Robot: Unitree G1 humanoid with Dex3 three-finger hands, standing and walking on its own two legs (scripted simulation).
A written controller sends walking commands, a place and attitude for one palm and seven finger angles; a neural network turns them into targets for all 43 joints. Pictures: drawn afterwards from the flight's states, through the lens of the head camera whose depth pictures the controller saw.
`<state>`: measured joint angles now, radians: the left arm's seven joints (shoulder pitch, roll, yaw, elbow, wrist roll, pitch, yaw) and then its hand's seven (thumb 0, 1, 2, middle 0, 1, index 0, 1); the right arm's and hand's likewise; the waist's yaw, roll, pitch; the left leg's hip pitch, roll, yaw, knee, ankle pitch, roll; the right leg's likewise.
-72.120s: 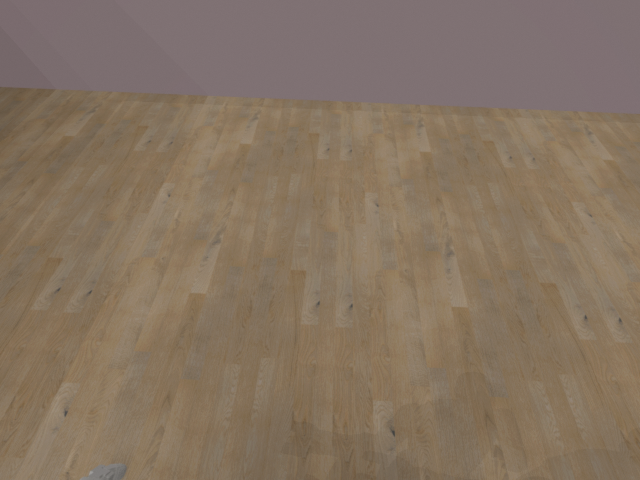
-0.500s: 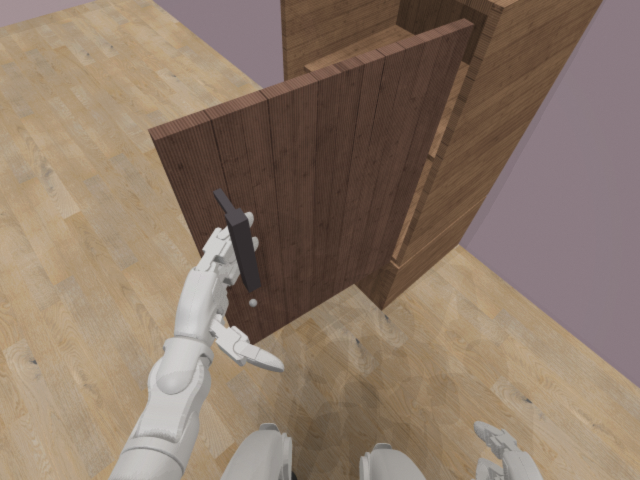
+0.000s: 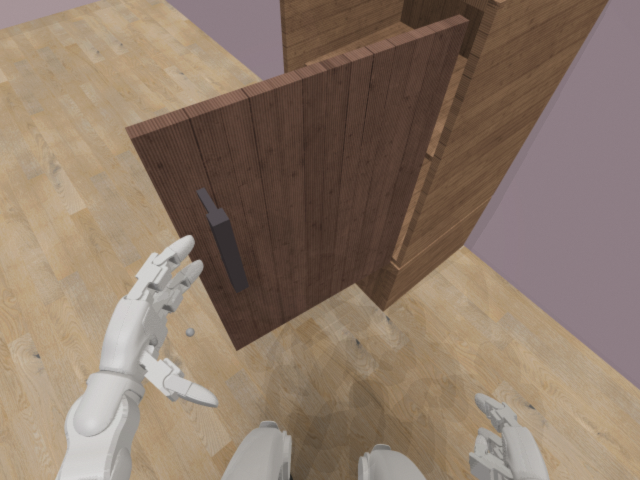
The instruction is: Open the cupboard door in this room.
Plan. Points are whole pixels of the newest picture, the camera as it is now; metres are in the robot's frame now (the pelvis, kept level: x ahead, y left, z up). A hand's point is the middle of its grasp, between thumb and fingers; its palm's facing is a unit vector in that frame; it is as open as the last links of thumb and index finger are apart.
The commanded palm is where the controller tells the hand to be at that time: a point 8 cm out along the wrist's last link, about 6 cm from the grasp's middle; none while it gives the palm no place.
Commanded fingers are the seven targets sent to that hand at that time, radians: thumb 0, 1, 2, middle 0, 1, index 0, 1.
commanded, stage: slide the hand sideways off the handle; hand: left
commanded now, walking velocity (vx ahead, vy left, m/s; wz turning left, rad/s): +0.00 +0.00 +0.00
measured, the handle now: (223, 244) +0.39 +0.15 +0.05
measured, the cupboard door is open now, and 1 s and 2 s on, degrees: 83 83 83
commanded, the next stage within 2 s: draw the hand back to the body in 0.22 s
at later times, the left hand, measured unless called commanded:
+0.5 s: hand (147, 343) +0.25 +0.20 +0.06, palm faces -0.09 -0.99 -0.05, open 16.3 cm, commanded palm +0.23 +0.26 +0.08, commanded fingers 0.00 -0.50 0.30 -0.15 -0.30 -0.15 -0.30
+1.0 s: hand (53, 337) +0.23 +0.25 +0.14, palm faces +0.22 -0.93 -0.30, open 15.1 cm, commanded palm +0.20 +0.30 +0.17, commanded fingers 0.00 0.03 0.52 -0.17 -0.30 -0.17 -0.30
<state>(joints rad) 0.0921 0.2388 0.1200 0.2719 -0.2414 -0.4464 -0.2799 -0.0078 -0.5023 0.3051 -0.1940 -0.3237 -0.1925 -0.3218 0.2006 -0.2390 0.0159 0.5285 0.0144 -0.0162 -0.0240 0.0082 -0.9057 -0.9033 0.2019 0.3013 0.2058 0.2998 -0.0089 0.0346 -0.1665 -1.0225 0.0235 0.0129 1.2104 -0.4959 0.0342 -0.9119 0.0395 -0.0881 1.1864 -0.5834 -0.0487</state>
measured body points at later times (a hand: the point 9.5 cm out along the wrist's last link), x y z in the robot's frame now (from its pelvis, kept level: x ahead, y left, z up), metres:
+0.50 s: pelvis +0.00 +0.00 +0.00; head +0.06 +0.01 +0.45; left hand +0.25 +0.26 +0.07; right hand +0.17 -0.23 -0.08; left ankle +0.05 +0.10 -0.64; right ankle +0.00 -0.09 -0.64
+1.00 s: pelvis +0.02 +0.02 +0.07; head +0.03 +0.01 +0.52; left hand +0.21 +0.29 +0.16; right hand +0.21 -0.20 +0.00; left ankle +0.05 +0.10 -0.64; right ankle +0.00 -0.09 -0.64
